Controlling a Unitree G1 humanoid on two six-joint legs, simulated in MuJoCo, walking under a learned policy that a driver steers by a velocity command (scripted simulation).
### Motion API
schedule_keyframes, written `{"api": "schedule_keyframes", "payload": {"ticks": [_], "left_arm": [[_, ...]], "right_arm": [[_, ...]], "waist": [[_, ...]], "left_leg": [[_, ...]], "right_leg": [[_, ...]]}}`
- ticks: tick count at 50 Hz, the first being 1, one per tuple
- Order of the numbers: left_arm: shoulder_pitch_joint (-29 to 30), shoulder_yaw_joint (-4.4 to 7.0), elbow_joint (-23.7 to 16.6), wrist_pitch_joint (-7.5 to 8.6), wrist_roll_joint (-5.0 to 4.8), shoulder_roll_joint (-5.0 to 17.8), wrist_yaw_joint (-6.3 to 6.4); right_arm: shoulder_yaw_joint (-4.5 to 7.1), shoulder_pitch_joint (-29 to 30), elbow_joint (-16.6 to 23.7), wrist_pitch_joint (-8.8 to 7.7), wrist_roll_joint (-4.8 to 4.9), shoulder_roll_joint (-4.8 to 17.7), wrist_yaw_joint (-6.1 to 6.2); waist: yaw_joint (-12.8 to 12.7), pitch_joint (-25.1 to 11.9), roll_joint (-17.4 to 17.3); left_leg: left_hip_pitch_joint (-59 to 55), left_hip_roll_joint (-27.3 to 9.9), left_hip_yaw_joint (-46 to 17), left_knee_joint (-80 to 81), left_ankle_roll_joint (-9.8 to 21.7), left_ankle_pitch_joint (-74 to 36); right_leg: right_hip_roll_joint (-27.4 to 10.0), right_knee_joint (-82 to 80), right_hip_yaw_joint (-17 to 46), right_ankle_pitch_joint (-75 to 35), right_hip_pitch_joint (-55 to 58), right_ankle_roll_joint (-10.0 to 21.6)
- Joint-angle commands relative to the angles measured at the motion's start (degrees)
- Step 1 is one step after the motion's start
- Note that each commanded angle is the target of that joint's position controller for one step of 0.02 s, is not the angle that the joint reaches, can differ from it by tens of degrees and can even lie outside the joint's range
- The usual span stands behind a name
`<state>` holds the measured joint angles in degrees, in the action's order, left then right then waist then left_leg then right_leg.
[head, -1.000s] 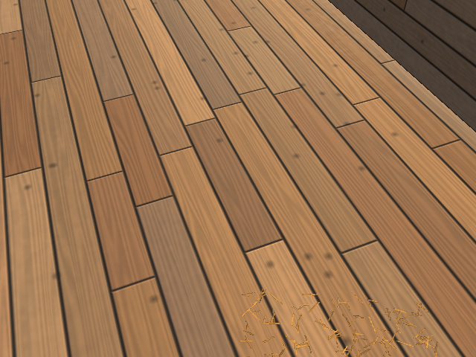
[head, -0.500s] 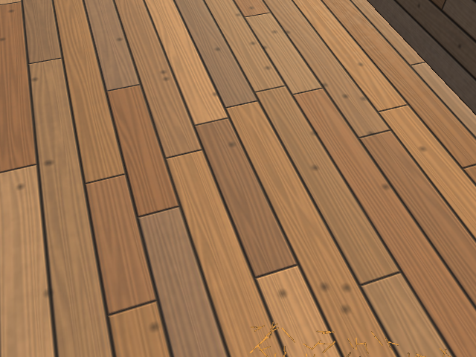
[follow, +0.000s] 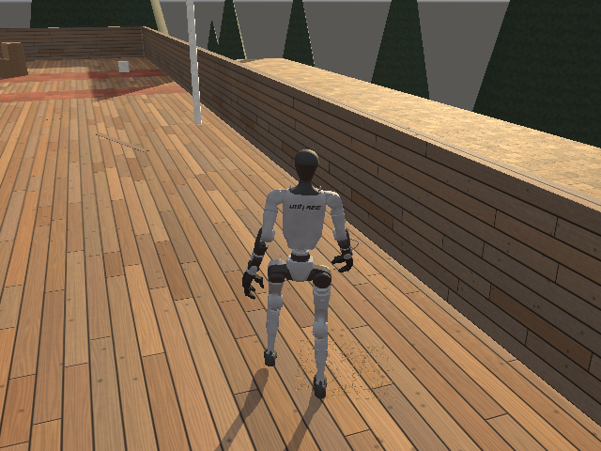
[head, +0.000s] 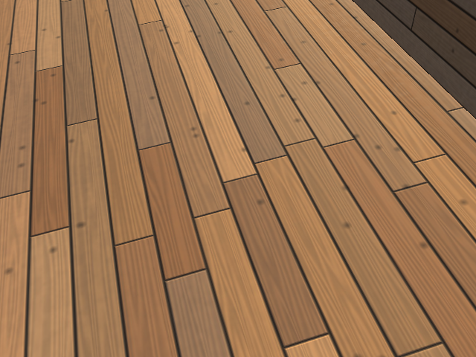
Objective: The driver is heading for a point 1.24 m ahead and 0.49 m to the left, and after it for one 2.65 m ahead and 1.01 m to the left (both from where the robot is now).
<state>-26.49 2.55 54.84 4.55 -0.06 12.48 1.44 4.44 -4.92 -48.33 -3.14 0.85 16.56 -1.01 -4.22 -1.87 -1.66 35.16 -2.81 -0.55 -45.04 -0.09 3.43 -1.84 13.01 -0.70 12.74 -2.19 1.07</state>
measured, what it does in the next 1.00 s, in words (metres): walks ahead: left foot, then right foot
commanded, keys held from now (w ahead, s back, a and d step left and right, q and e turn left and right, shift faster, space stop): w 0.40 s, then no key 0.26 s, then q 0.34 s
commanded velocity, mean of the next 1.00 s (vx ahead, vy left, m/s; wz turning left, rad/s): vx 0.29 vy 0.00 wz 0.10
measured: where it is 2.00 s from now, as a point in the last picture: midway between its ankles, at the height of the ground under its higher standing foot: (218, 339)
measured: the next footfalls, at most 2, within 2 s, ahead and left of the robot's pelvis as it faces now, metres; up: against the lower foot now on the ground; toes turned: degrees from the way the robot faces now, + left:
left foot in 0.20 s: +0.26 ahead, +0.16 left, +0.00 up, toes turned +3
right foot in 0.68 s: +0.53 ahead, -0.04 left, +0.00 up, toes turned +0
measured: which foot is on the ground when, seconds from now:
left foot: up 0.00-0.18, down 0.20-0.68, up 0.70-1.00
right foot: down 0.00-0.22, up 0.24-0.66, down 0.68-1.00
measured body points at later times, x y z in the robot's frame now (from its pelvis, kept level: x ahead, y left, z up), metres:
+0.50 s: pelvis +0.26 +0.08 -0.01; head +0.28 +0.08 +0.44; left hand +0.40 +0.35 -0.12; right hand +0.27 -0.19 -0.14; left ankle +0.22 +0.16 -0.75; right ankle +0.38 -0.09 -0.69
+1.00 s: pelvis +0.39 +0.06 -0.02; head +0.43 +0.07 +0.43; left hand +0.50 +0.34 -0.14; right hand +0.52 -0.21 -0.15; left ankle +0.40 +0.19 -0.72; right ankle +0.49 -0.04 -0.75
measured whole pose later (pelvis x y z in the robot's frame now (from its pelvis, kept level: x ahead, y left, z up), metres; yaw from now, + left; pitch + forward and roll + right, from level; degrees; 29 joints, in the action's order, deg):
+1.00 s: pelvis +0.39 +0.06 -0.02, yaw +9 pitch +0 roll -1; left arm -3.1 3.0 51.2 0.6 1.0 14.6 2.7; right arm 4.3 -10.8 -51.3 3.5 0.7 16.4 2.0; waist 0.7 3.8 -0.9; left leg 26.3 -3.8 1.1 -50.1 -2.0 22.8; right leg -1.8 23.6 -9.1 5.2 -18.7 2.4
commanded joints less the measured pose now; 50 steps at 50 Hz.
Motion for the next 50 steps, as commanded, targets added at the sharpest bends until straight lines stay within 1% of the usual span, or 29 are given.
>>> {"api": "schedule_keyframes", "payload": {"ticks": [1, 4, 7, 8, 9, 10, 11, 12, 13, 14, 15, 16, 18, 20, 23, 25, 27, 29, 32, 33, 34, 35, 36, 37, 38, 39, 41, 44, 50], "left_arm": [[-0.78, 2.01, -1.74, 0.45, -0.04, 9.9, 0.36], [-2.36, 2.39, -0.35, 0.03, -0.57, 10.67, 0.12], [-1.88, 3.02, 0.72, -0.5, -1.24, 11.4, -0.11], [-0.91, 3.28, 0.74, -0.74, -1.31, 11.92, -0.16], [0.66, 3.39, 0.52, -0.94, -1.37, 12.15, -0.14], [1.31, 3.05, 0.31, -1.09, -1.11, 11.13, -0.13], [1.72, 2.13, -1.37, -1.06, 0.07, 9.04, -0.1], [-3.82, -0.07, -2.44, 0.19, -0.13, 0.95, -0.4], [-0.37, 1.28, -1.93, 1.69, -1.76, 6.58, -0.63], [4.62, 2.22, -3.57, 2.6, -2.85, 9.77, -0.85], [7.17, 2.27, -3.87, 2.9, -2.48, 9.77, -0.51], [8.62, 2.61, -4.04, 2.78, -1.53, 9.24, -0.15], [7.23, 2.57, -3.81, 1.58, -1.15, 6.68, -0.23], [8.48, 2.41, -4.5, 0.51, -1.01, 5.33, -0.26], [14.27, 2.08, -6.91, 0.26, 0.19, 5.12, -0.32], [18.62, 1.16, -7.87, 0.63, 0.34, 3.5, -1.0], [22.39, 0.88, -8.65, 0.69, 0.07, 3.91, -1.69], [24.04, 0.88, -9.16, 0.59, -0.01, 5.06, -2.18], [21.68, 1.75, -8.55, 0.84, 0.62, 8.32, -2.71], [17.38, 2.39, -6.88, 0.99, 1.01, 9.59, -2.58], [14.12, 3.24, -6.06, 1.19, 1.84, 13.05, -2.11], [11.23, 3.2, -5.93, 0.77, 2.97, 15.07, -1.59], [9.73, 2.02, -5.78, -0.09, 1.92, 10.44, -1.66], [12.03, 1.78, -6.7, -0.76, 0.55, 10.09, -1.74], [16.61, 1.88, -7.59, -1.24, 0.21, 10.76, -1.3], [20.63, 1.4, -8.14, -1.51, 0.45, 9.56, -0.85], [25.66, 1.41, -8.51, -2.04, 1.55, 9.27, -0.45], [26.6, 1.78, -8.01, -2.38, 1.71, 9.52, 0.42], [26.33, 2.67, -7.04, -3.86, 0.63, 12.05, 1.96]], "right_arm": [[-0.64, 10.93, 5.52, -1.12, 0.37, 0.25, -0.61], [-1.01, 13.65, 6.48, -1.43, 0.79, 0.66, -1.33], [-0.84, 13.15, 7.06, -1.8, 0.92, 2.44, -1.84], [-0.43, 10.75, 6.58, -1.91, 0.81, 3.56, -1.82], [0.42, 5.45, 5.1, -1.93, 0.61, 5.01, -1.59], [1.94, -4.71, 1.78, -1.84, 0.75, 7.59, -1.1], [3.22, -16.31, -0.76, -1.65, 0.19, 11.61, -0.39], [3.63, -19.96, -2.36, -1.26, -0.2, 15.38, -0.7], [2.04, -17.87, -2.02, -1.46, -0.11, 10.07, -0.82], [1.18, -13.06, -1.36, -1.75, -0.15, 7.46, -0.69], [0.73, -8.99, -0.53, -2.0, -0.3, 6.06, -0.72], [0.38, -6.29, -0.21, -2.23, -0.8, 4.61, -0.9], [-0.09, -5.3, -0.79, -2.6, -1.39, 2.81, -0.93], [-0.01, -6.8, -2.07, -2.97, -0.89, 3.52, -0.53], [0.05, -7.73, -3.11, -2.61, -1.14, 5.3, 0.57], [-0.07, -8.55, -3.57, -2.06, -1.19, 5.74, 1.1], [-0.07, -11.44, -4.85, -1.66, -1.0, 6.66, 1.43], [-0.2, -12.3, -5.87, -1.01, -0.59, 6.71, 1.69], [0.05, -10.78, -6.45, 0.09, -0.27, 7.39, 2.02], [-0.05, -10.04, -6.36, 0.38, -0.26, 7.06, 2.09], [-0.53, -12.94, -6.39, 0.38, -0.95, 5.78, 1.93], [-2.3, -20.69, -7.24, -0.01, -1.77, 0.41, 1.47], [-2.91, -23.05, -8.74, 0.28, -0.55, -0.53, 1.3], [-1.14, -18.51, -7.51, 0.97, 0.8, 5.82, 1.39], [-0.32, -13.73, -5.87, 1.92, 1.55, 7.31, 2.04], [-0.03, -11.88, -5.56, 3.19, 1.3, 6.63, 2.8], [0.23, -13.27, -5.25, 5.66, 0.4, 4.58, 3.85], [0.69, -14.07, -4.0, 6.54, -0.06, 3.53, 4.09], [1.03, -9.25, -0.27, 6.49, -0.13, 4.24, 2.55]], "waist": [[-1.23, 6.9, 9.01], [-2.25, 8.63, 9.19], [-0.63, 9.37, 9.89], [1.11, 8.13, 10.3], [4.41, 5.0, 10.18], [8.94, -1.3, 8.59], [13.2, -10.74, 1.38], [9.85, -18.54, -16.66], [11.13, -15.56, -11.7], [10.04, -7.57, -9.19], [8.19, -3.88, -4.11], [6.64, -0.94, -2.14], [4.03, 0.0, -3.58], [3.11, 2.04, -2.58], [3.08, 4.64, -0.97], [4.4, 4.47, -1.68], [6.03, 3.14, -1.6], [6.15, 2.54, -2.0], [3.52, 0.62, -2.25], [1.24, -1.38, -1.38], [1.01, -5.43, 2.83], [3.69, -13.98, 11.99], [2.22, -21.04, 15.38], [1.4, -17.6, 10.24], [2.2, -11.06, 7.62], [3.41, -6.39, 5.82], [6.23, -2.07, 9.06], [6.82, -2.19, 9.89], [5.59, -3.78, 8.65]], "left_leg": [[3.95, 0.37, 2.06, 7.83, -1.17, -4.11], [1.13, 0.64, 2.85, 12.48, -0.43, -2.8], [-2.0, 0.56, 2.36, 15.81, 2.24, 1.2], [-5.92, 1.36, 3.03, 16.49, 3.29, 2.45], [-13.61, 2.91, 4.23, 17.33, 4.59, 2.68], [-27.1, 3.83, 4.64, 17.35, 6.35, 2.19], [-46.02, -6.28, -7.02, 15.42, 9.72, 3.97], [-60.73, -18.96, -35.38, 25.0, 18.09, 20.17], [-56.99, -18.53, -39.79, 29.85, 17.14, 25.28], [-50.3, -16.89, -31.24, 30.06, 14.92, 20.65], [-42.58, -14.67, -24.51, 30.88, 13.61, 13.55], [-36.03, -12.46, -19.52, 32.28, 13.03, 7.86], [-30.03, -10.09, -14.17, 35.03, 12.86, 1.95], [-27.46, -10.0, -11.2, 36.99, 13.65, -2.47], [-25.35, -8.43, -4.65, 35.79, 13.03, -22.86], [-22.87, -5.34, 0.16, 34.93, 10.98, -27.14], [-24.63, -5.45, 0.44, 34.22, 10.36, -26.42], [-28.5, -6.77, -0.41, 32.24, 9.92, -25.43], [-33.3, -8.37, -2.33, 25.38, 8.36, -25.71], [-33.37, -6.38, -1.69, 19.71, 7.09, -27.13], [-29.62, -2.45, -0.49, 10.81, 4.62, -20.76], [-15.63, 2.64, 0.24, -4.85, 1.17, 5.98], [-10.96, 5.98, -3.11, -15.97, -0.79, 37.44], [-7.67, 4.46, -5.63, -21.44, -0.95, 39.29], [-3.87, 2.98, -4.12, -23.34, -1.21, 36.03], [-3.77, 1.15, -3.55, -22.19, -1.8, 32.45], [-10.31, -0.08, -1.85, -19.36, -3.0, 26.01], [-13.12, -0.34, 0.44, -15.44, -3.06, 22.29], [-16.34, -1.12, 2.82, -2.64, -1.05, 17.85]], "right_leg": [[-10.66, -7.7, 7.37, -1.88, -0.21, 7.92], [-11.98, -6.56, 6.55, -3.89, 0.61, 8.42], [-14.47, -4.12, 6.92, -8.33, 3.42, 7.89], [-14.82, -1.67, 6.51, -14.66, 3.82, 7.42], [-13.63, 4.16, 4.59, -26.04, 3.17, 6.37], [-10.73, 15.19, 1.71, -33.66, -0.3, 4.78], [-7.57, 33.82, -0.65, -21.0, -13.17, 2.53], [3.62, 53.34, 0.49, 16.22, -33.41, -0.97], [1.56, 61.6, 8.26, 19.24, -39.29, -0.11], [-1.35, 63.24, 7.09, 14.66, -43.02, 1.2], [-4.25, 61.15, 5.58, 9.1, -40.79, 1.61], [-5.92, 57.83, 5.1, 5.29, -38.46, 1.52], [-7.53, 54.19, 5.3, 1.91, -33.13, 1.39], [-8.05, 50.27, 4.57, 0.83, -33.87, 0.53], [-6.53, 38.33, 2.72, -5.95, -34.52, -1.56], [-3.98, 27.76, 0.37, -13.82, -28.87, -1.4], [-1.81, 22.28, -0.41, -19.9, -25.45, -1.25], [-1.11, 18.74, 0.89, -20.75, -24.44, -0.44], [-0.13, 15.21, 2.03, -16.84, -20.38, 1.92], [1.02, 12.17, 1.02, -19.87, -14.38, 3.01], [-3.36, 12.52, 4.31, -41.19, -4.27, 4.9], [-16.1, 17.17, 16.52, -60.56, 14.76, 13.36], [-22.54, 15.98, 24.37, -60.1, 18.12, 19.15], [-20.6, 12.94, 22.82, -45.15, 12.43, 17.48], [-18.92, 9.46, 19.85, -32.11, 5.73, 15.15], [-17.09, 5.99, 16.69, -20.85, -1.89, 13.38], [-13.88, 0.65, 10.54, -7.22, -14.89, 11.32], [-13.45, -0.93, 5.14, -6.07, -18.25, 12.36], [-16.43, -0.15, 2.13, -4.27, -13.31, 11.88]]}}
